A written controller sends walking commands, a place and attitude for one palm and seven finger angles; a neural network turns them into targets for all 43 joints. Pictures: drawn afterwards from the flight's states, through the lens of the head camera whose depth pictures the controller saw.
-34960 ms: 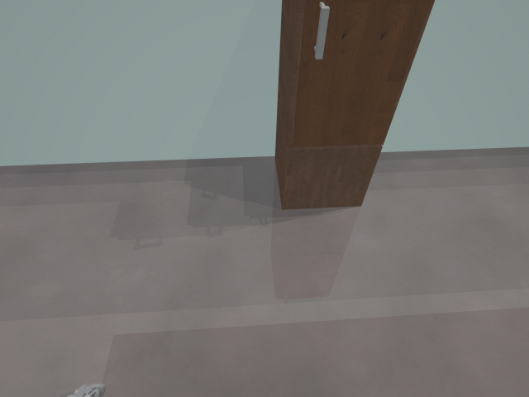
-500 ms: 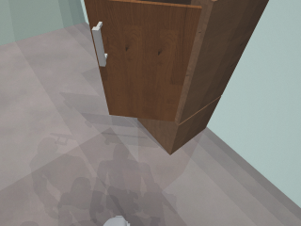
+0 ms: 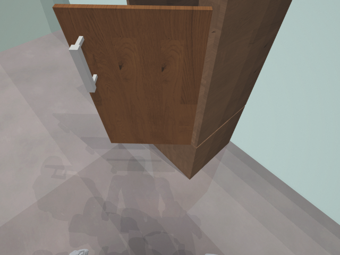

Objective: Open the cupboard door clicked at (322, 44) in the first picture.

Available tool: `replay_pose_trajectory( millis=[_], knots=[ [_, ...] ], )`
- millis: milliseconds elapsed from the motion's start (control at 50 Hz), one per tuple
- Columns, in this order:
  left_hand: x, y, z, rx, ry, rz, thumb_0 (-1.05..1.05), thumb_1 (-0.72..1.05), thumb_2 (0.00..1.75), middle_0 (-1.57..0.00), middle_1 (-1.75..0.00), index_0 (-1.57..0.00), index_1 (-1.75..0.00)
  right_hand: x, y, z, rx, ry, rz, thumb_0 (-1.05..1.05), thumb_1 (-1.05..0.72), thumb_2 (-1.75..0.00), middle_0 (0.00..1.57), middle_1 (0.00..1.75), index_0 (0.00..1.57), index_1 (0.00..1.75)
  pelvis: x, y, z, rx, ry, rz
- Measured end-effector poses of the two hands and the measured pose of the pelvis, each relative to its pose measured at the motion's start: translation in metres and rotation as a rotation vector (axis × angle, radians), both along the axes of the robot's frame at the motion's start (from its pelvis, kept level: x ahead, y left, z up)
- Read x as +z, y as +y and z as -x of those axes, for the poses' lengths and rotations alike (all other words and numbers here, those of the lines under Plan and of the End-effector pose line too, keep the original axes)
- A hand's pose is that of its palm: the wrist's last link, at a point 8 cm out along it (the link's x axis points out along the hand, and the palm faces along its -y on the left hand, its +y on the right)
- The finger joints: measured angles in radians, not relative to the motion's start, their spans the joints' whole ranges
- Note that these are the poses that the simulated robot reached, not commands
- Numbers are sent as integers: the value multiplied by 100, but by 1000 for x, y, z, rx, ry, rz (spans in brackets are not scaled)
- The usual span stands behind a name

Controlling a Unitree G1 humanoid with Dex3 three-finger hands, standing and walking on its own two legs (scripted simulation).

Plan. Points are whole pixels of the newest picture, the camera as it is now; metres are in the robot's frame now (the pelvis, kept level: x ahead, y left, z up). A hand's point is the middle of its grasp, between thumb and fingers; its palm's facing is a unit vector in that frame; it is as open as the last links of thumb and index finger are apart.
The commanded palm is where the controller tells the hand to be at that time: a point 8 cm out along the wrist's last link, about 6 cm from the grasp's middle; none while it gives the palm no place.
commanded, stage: come to a stop and stand still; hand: left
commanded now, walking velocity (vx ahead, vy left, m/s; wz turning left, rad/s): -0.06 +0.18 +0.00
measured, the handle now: (86, 65) +0.56 +0.26 +0.11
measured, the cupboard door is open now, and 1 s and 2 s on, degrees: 46 46 46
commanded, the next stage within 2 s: look again from close up in 0.88 s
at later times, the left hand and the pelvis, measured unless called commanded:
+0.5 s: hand out of the picture +0.00 +0.19 -0.18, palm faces +0.11 -0.97 -0.22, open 7.3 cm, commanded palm none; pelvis -0.02 +0.00 +0.00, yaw +2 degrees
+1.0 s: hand out of the picture -0.01 +0.18 -0.18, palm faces +0.02 -0.99 -0.16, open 7.3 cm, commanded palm none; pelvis +0.00 +0.02 +0.01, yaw +0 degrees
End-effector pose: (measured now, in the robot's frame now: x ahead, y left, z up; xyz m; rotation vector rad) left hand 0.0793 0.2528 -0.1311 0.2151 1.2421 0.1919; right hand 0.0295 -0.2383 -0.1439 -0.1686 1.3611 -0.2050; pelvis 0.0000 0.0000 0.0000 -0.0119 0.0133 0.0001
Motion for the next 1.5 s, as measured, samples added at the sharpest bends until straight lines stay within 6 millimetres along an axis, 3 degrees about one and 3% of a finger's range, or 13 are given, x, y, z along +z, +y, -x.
replay_pose_trajectory(
  millis=[100, 240, 340, 420, 540, 680, 900, 1020, 1220, 1500],
  knots=[
    [5, -23, -9, -36, -41, -36, 0, 91, 90, -20, -30, -20, -30, -16, -26, 8, -30, 35, -34, 0, -91, -90, 21, 30, 20, 30, -7, -20, -1, 6, -3, -23],
    [9, -50, 13, -4, -22, 17, 0, 91, 90, -20, -30, -20, -30, -5, -35, 2, 2, 31, -44, 0, -91, -90, 20, 30, 20, 30, 4, -27, 3, 19, -13, -46],
    [4, -39, 40, 44, 1, 27, 0, 92, 90, -21, -30, -20, -30, 4, -26, -13, 50, -10, -36, 0, -91, -90, 20, 30, 20, 30, 6, -22, 9, 31, -9, -49],
    [-11, -22, 66, 79, 49, 44, 0, 92, 90, -21, -30, -20, -30, 5, -12, -22, 83, -72, -11, 0, -91, -90, 20, 30, 20, 30, -2, -8, 14, 41, -6, -14],
    [-17, -10, 100, 107, 128, 65, 0, 91, 90, -20, -30, -20, -30, 10, 14, -19, 114, -76, -14, 0, -90, -90, 20, 30, 20, 30, 0, 3, 17, 27, -22, -19],
    [-14, -15, 120, 83, 197, 94, 0, 91, 90, -20, -30, -20, -30, 13, 20, -10, 80, -78, -15, 0, -93, -90, 21, 30, 20, 30, 5, 11, 14, 9, -23, -12],
    [-18, -27, 100, 47, 187, 133, 0, 91, 90, -20, -30, -20, -30, 11, 32, 37, 20, 42, -23, 0, -91, -90, 20, 30, 20, 30, 6, 17, 5, -2, -24, -11],
    [-18, -22, 88, 20, 177, 100, 1, 92, 90, -20, -30, -20, -30, 6, 43, 57, -11, 92, -56, 0, -91, -90, 20, 30, 20, 30, 4, 18, 1, -4, -17, -4],
    [-8, -6, 67, -4, 117, 28, 0, 91, 90, -20, -30, -20, -30, -12, 54, 46, 10, 23, -113, 1, -91, -90, 20, 30, 20, 30, -3, 19, -2, -6, -30, -15],
    [0, -25, 54, -18, 92, 21, 0, 92, 90, -20, -30, -20, -30, -10, 18, 28, 21, -3, -89, 0, -91, -90, 20, 30, 20, 30, 1, -1, -3, -19, -30, -30]
  ],
)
